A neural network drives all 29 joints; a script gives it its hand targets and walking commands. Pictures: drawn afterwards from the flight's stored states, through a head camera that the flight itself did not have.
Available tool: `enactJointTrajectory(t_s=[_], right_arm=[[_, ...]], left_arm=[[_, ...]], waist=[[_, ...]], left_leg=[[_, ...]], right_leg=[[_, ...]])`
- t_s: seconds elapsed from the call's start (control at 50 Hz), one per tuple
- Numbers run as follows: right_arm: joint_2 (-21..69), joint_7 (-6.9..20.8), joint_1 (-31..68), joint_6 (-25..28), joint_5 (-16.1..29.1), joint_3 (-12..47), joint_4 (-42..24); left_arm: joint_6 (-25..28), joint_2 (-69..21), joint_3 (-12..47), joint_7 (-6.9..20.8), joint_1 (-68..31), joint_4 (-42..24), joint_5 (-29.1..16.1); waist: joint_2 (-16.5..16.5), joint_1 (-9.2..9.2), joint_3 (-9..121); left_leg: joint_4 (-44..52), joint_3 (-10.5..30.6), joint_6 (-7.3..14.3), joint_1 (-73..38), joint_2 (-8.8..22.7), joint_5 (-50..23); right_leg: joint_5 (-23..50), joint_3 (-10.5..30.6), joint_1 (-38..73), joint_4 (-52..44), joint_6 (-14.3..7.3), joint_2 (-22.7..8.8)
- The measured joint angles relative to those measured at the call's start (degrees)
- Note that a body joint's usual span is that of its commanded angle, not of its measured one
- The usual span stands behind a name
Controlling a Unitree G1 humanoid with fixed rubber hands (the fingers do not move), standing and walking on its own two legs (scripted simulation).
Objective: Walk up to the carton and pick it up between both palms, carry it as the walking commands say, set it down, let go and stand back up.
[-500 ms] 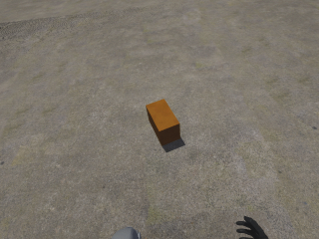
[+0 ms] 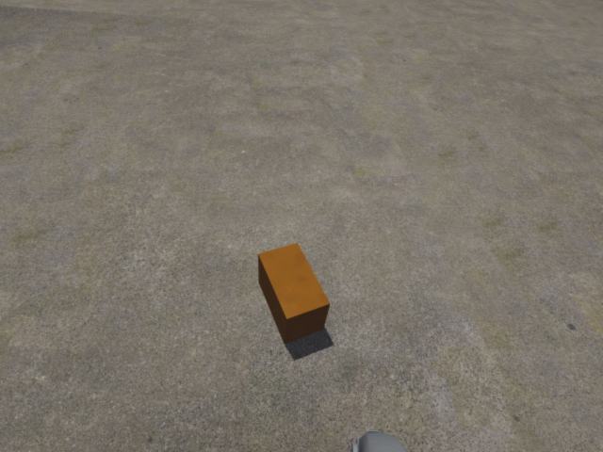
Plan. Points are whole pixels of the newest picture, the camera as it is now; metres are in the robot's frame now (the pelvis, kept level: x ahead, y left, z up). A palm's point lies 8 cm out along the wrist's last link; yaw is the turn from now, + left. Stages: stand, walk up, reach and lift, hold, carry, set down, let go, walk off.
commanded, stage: walk up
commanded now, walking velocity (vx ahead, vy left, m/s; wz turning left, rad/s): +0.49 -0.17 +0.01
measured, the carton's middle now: (291, 292) +0.78 -0.02 -0.69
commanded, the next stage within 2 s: none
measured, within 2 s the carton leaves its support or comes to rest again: neither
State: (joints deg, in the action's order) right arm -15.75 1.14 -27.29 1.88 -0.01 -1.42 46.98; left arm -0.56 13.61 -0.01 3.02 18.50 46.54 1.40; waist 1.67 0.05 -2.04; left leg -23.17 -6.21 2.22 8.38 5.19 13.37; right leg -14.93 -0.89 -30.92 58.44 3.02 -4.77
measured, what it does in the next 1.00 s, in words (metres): walks ahead: right foot, then left foot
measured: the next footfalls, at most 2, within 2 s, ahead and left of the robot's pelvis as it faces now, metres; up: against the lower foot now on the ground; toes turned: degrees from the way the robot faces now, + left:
right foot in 0.32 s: +0.32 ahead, -0.22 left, +0.00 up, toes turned -4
left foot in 0.72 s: +0.36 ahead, +0.09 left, +0.00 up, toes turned +7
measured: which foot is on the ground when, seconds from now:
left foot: down 0.00-0.32, up 0.34-0.70, down 0.72-1.00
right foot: up 0.00-0.30, down 0.32-0.74, up 0.76-1.00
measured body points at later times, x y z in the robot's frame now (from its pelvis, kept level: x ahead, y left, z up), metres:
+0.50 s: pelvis +0.22 -0.08 -0.02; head +0.23 -0.12 +0.43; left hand +0.27 +0.17 -0.13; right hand +0.30 -0.34 -0.17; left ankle +0.17 +0.07 -0.68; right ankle +0.28 -0.21 -0.75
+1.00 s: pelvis +0.33 -0.01 +0.00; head +0.36 +0.01 +0.45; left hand +0.39 +0.22 -0.15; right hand +0.39 -0.27 -0.13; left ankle +0.32 +0.08 -0.75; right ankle +0.31 -0.17 -0.72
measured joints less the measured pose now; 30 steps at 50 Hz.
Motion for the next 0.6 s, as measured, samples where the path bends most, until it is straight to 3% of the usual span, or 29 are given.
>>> enactJointTrajectory(t_s=[0.16, 0.26, 0.3, 0.36, 0.4, 0.44, 0.52, 0.6], right_arm=[[0.85, -0.48, -0.87, 0.00, 0.00, 0.01, -0.02], [1.23, -0.49, -0.43, 0.00, 0.00, 0.01, -0.03], [0.90, -0.49, -0.23, 0.00, -0.01, 0.01, 0.00], [-0.27, -0.52, 3.79, -1.01, 0.00, -0.71, 0.26], [-0.31, -0.51, 6.85, -1.08, 0.00, -1.17, 0.21], [-0.47, -0.50, 8.96, -1.18, 0.00, -1.29, 0.18], [-0.10, 0.05, 11.66, -2.46, 0.00, -1.26, 0.19], [0.57, 0.83, 12.83, -2.94, 0.01, -1.26, 0.15]], left_arm=[[-0.68, 0.02, -0.01, 0.67, -0.25, -0.05, 0.01], [-0.24, 0.05, 0.00, 0.90, -1.14, -0.11, 0.01], [0.60, 0.10, -0.04, 0.22, -1.07, -0.04, 0.01], [2.11, -1.08, 0.00, -0.88, -1.15, 0.83, 0.01], [2.49, -1.39, -0.02, -0.98, -1.15, 0.83, 0.01], [2.54, -1.40, -0.02, -1.74, -0.89, 0.82, 0.01], [2.56, -1.41, 0.00, -2.48, -0.59, 0.81, 0.01], [2.55, -1.43, 0.01, -2.48, -0.58, 0.80, 0.02]], waist=[[-0.28, 0.03, 0.03], [-0.36, 0.08, 0.15], [-0.54, 0.17, 0.14], [0.76, 0.35, -0.57], [0.70, 0.31, -0.85], [0.81, 0.23, -1.04], [0.87, 0.16, -1.00], [0.90, 0.10, -0.97]], left_leg=[[3.34, 0.30, -2.01, -8.58, 0.12, 4.38], [3.37, 0.46, -4.53, -11.65, 0.25, 8.57], [-1.45, 0.40, -4.72, -11.74, 0.35, 12.44], [-23.59, 3.55, -4.73, -3.35, 0.23, 17.57], [-35.14, 3.95, -4.73, 4.12, -1.38, 17.04], [-39.46, 3.72, -4.73, 9.54, -2.15, 14.26], [-37.96, 3.88, -4.73, 16.22, -1.46, 8.11], [-28.16, 3.40, -4.73, 18.20, -0.82, 5.09]], right_leg=[[8.91, -0.03, -6.92, -1.15, 0.00, -0.70], [9.81, -0.60, -1.90, -16.97, 0.00, -0.71], [9.85, -1.80, 3.29, -23.03, 0.00, -0.51], [2.89, -2.20, 5.20, -20.81, -1.21, 0.46], [2.92, -2.16, 6.45, -21.60, -1.97, -0.23], [3.07, -2.39, 8.87, -23.49, -2.01, -1.29], [2.59, -2.41, 13.27, -26.89, -1.84, -2.16], [1.84, -2.01, 15.06, -28.62, -1.79, -2.20]])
